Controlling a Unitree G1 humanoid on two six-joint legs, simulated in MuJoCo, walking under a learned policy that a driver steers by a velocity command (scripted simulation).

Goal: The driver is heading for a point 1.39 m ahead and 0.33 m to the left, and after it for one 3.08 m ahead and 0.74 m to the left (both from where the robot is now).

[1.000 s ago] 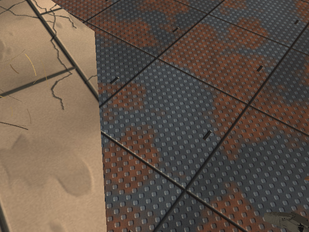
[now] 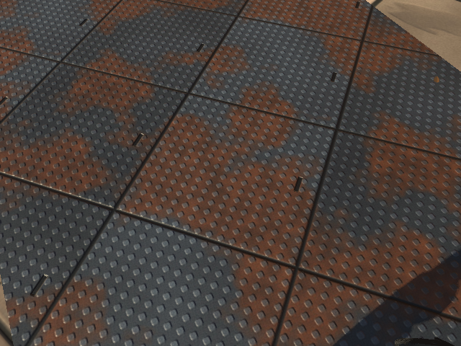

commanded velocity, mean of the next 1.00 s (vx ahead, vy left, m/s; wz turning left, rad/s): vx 0.17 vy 0.00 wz -0.01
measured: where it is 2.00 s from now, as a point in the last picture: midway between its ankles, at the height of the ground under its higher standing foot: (230, 275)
